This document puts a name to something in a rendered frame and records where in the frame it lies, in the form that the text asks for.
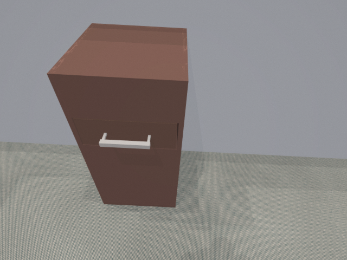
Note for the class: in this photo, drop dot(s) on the drawer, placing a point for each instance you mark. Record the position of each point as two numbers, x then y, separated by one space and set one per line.
163 134

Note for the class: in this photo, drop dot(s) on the cabinet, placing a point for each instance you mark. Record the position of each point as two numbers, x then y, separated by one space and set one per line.
132 73

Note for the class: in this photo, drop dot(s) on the handle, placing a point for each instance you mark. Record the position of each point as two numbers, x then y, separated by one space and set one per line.
124 144

